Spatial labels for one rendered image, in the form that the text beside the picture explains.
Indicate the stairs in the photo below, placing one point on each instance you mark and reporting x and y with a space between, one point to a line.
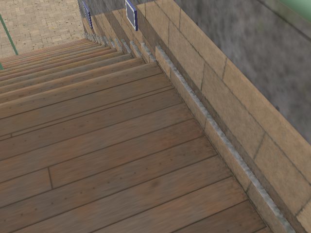
40 70

